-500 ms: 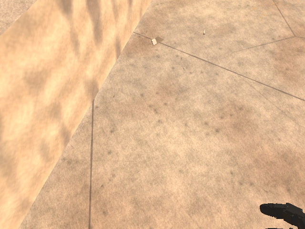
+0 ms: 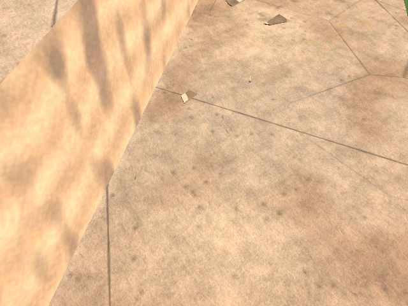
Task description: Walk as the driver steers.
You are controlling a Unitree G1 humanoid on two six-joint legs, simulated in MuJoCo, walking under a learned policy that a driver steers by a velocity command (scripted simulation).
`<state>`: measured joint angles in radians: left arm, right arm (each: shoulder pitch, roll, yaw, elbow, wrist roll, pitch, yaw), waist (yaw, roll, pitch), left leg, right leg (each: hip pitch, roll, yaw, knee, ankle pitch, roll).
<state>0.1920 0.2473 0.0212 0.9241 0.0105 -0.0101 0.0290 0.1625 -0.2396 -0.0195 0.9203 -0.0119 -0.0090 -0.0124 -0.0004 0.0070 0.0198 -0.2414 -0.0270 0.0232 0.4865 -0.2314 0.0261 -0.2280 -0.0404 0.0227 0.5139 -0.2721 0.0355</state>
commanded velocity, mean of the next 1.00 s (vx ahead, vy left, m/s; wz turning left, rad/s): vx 0.12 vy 0.00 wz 0.00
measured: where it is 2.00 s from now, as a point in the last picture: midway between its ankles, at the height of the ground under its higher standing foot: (227, 263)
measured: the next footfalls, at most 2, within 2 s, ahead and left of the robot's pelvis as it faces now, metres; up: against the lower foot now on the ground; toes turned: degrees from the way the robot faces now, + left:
left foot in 1.30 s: +0.43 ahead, +0.10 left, +0.00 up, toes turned +2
right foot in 1.84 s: +0.72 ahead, -0.18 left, +0.00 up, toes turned -19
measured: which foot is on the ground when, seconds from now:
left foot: down 0.00-0.84, up 0.86-1.00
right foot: down 0.00-1.00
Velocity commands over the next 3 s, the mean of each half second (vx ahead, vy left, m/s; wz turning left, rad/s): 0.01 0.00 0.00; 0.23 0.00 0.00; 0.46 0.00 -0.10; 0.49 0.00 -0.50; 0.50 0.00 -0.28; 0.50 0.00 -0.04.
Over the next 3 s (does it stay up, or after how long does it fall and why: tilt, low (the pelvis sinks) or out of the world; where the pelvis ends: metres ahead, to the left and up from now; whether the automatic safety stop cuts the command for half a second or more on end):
stays up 1.20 -0.33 0.00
